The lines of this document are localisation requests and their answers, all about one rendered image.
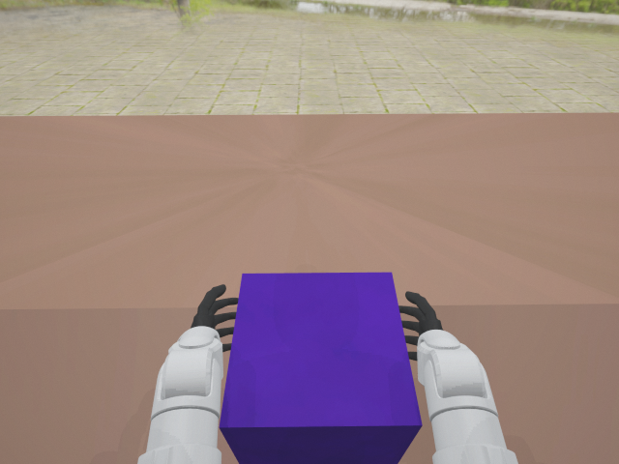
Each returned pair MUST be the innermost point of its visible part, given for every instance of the robot left forearm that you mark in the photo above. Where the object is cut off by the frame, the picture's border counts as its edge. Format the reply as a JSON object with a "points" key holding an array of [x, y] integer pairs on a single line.
{"points": [[187, 402]]}

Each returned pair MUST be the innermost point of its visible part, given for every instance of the right robot hand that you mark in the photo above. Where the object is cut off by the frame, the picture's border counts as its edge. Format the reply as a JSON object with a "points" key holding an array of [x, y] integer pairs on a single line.
{"points": [[426, 316]]}

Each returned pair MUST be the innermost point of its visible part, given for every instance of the robot right forearm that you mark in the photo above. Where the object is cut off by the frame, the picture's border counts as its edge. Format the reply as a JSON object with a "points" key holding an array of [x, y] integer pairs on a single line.
{"points": [[461, 408]]}

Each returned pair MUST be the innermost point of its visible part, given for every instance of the carton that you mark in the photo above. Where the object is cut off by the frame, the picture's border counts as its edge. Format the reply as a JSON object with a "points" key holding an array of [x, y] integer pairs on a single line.
{"points": [[319, 371]]}

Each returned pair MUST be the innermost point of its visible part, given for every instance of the left robot hand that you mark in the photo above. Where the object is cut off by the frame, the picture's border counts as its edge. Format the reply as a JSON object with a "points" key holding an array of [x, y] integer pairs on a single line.
{"points": [[209, 306]]}

